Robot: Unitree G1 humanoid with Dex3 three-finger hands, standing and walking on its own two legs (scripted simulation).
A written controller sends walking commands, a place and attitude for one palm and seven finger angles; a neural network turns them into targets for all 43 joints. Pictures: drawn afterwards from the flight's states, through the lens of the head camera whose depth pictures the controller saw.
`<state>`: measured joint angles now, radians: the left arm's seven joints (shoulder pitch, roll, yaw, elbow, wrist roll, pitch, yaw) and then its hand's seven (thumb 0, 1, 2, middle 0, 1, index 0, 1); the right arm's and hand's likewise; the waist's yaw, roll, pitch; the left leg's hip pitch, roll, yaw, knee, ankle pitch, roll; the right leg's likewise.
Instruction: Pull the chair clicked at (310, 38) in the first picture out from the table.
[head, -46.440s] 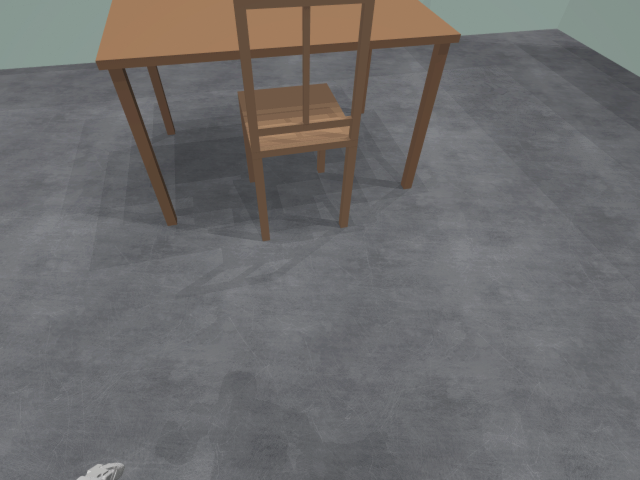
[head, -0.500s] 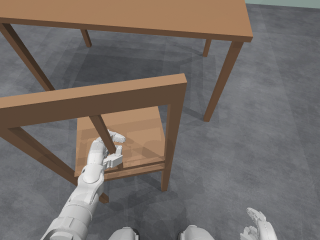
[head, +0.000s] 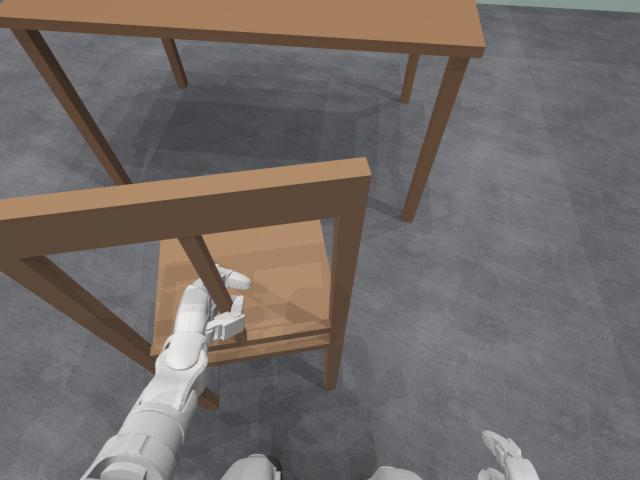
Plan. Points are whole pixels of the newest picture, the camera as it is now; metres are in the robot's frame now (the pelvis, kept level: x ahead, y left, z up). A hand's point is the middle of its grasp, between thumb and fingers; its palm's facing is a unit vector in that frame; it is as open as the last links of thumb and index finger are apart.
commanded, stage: step backward, pulling the chair out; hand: left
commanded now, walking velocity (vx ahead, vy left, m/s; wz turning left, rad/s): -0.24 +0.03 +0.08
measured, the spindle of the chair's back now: (221, 296) +0.35 +0.16 -0.05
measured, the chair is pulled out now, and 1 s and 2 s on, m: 0.52 0.69 0.69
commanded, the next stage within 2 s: stop walking, hand still on the chair in 0.16 s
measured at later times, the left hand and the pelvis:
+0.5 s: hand (238, 427) +0.18 +0.11 -0.06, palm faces +0.02 -0.99 -0.16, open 5.1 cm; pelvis -0.11 -0.01 +0.00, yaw +3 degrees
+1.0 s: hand (236, 451) +0.16 +0.11 -0.06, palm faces -0.02 -0.98 -0.18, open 5.2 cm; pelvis -0.09 -0.01 +0.01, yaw +2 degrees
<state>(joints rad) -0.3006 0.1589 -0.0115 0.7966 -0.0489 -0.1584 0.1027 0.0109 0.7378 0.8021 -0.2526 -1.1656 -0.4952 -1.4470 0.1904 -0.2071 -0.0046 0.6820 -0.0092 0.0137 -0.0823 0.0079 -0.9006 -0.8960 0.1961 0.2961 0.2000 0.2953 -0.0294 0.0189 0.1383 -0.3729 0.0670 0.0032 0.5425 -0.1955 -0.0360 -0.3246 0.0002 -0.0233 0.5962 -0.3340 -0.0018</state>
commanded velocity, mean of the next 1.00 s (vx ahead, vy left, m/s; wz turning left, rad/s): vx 0.01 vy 0.00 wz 0.02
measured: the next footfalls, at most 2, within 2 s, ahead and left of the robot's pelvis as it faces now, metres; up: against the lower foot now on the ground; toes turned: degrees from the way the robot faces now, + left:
right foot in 0.02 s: +0.02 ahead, -0.12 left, +0.00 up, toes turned -1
left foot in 0.32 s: -0.08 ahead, +0.13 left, +0.00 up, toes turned +4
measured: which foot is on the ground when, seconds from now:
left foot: down 0.00-0.08, up 0.10-0.30, down 0.32-1.00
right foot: up 0.00-0.00, down 0.02-1.00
